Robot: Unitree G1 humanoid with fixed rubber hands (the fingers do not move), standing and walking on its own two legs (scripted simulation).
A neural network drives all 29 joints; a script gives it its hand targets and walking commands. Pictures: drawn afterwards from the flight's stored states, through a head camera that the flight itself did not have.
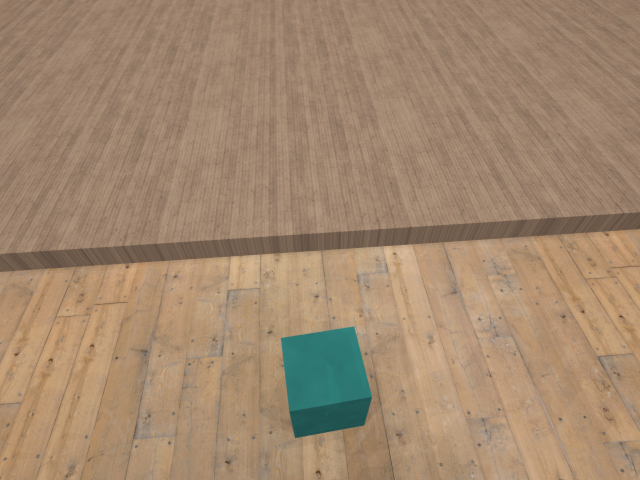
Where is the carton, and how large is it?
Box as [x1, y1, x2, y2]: [281, 326, 371, 437]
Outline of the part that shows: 353,326 281,338 289,412 295,437 363,425 371,395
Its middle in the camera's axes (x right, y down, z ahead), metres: +0.02 +0.41 +1.13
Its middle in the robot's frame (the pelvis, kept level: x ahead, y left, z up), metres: +0.47 +0.00 -0.65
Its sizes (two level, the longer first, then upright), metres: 0.210 0.200 0.250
